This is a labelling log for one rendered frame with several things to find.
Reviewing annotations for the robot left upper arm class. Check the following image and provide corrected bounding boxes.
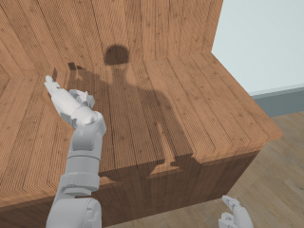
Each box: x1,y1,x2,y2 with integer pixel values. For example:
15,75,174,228
47,198,102,228

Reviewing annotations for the counter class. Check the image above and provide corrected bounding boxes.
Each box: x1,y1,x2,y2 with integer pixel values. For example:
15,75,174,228
0,0,284,228

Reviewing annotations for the right robot hand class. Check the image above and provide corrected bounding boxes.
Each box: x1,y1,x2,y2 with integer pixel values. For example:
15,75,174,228
218,195,254,228

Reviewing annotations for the left robot hand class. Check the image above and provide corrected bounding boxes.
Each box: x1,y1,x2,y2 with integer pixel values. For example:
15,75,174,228
44,75,90,124

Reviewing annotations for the tap lever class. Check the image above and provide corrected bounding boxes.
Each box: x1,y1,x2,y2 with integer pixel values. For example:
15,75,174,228
88,95,95,109

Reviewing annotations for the left robot forearm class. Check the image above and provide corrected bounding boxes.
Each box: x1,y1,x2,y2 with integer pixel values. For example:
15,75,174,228
46,105,106,228

